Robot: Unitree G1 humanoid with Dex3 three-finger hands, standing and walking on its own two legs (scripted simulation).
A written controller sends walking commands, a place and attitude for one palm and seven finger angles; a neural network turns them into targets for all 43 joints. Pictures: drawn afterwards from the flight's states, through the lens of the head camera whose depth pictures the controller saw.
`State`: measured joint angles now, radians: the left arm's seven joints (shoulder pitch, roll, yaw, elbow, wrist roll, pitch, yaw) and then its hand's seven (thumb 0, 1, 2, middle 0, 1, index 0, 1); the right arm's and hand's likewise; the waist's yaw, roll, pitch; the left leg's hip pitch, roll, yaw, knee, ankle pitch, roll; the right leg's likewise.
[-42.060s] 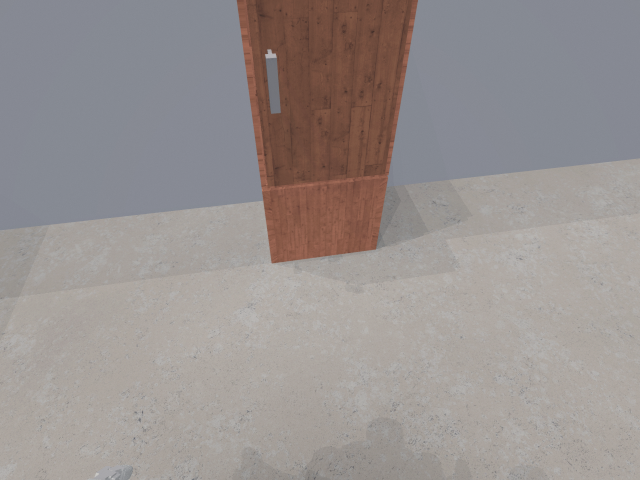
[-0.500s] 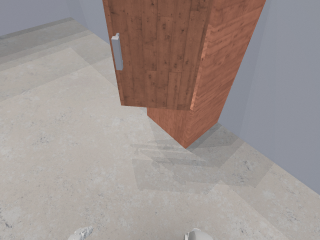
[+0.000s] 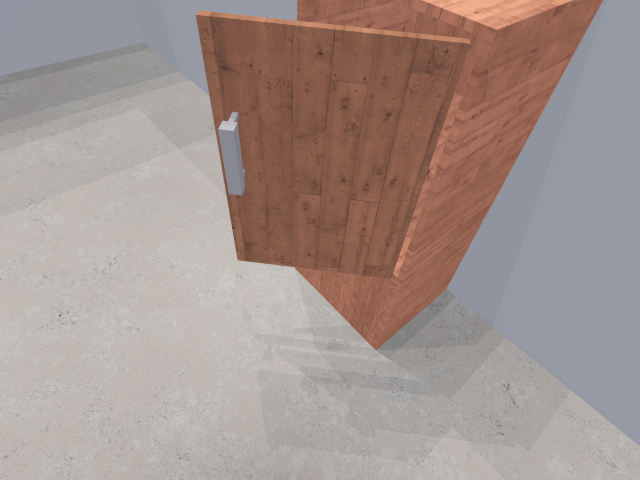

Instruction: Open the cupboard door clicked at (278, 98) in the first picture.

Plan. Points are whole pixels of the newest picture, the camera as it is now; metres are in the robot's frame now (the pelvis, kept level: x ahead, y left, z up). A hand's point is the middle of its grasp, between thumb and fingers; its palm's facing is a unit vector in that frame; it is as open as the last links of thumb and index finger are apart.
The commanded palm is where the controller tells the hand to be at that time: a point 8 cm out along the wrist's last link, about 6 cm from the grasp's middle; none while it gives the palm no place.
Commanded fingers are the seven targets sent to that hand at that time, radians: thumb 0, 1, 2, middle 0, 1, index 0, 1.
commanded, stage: come to a stop and stand still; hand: left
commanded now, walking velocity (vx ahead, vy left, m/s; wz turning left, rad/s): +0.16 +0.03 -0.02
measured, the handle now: (235, 153) +0.64 +0.22 +0.03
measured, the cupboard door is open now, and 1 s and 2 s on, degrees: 43 43 43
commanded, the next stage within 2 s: look again from close up in 1.94 s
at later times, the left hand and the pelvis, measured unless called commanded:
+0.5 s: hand out of the picture +0.14 +0.17 -0.17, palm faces -0.01 -0.96 -0.27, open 7.4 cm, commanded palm none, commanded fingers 0.00 0.90 0.90 -0.20 -0.30 -0.20 -0.30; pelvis +0.05 -0.03 +0.00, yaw -3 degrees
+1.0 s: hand out of the picture +0.06 +0.19 -0.18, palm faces +0.05 -0.98 -0.20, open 7.4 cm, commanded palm none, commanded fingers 0.00 0.90 0.90 -0.20 -0.30 -0.20 -0.30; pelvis +0.04 +0.00 +0.00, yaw -1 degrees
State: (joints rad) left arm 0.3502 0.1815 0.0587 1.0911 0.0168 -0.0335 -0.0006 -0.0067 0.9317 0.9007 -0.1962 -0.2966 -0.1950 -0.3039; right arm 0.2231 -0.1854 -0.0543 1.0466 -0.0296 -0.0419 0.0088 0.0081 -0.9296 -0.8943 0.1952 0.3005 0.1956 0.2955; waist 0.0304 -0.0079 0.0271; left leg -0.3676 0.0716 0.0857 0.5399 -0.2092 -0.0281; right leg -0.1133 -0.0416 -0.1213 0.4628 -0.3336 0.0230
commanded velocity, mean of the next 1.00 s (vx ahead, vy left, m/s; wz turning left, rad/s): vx -0.09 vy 0.01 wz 0.00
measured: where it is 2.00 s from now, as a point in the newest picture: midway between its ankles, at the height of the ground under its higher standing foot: outside the picture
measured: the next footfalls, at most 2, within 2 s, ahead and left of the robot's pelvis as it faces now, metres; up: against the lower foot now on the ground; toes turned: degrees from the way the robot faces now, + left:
right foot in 0.48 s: +0.08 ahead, -0.15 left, +0.00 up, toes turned -4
left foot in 0.84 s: +0.06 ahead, +0.10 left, +0.00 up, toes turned +1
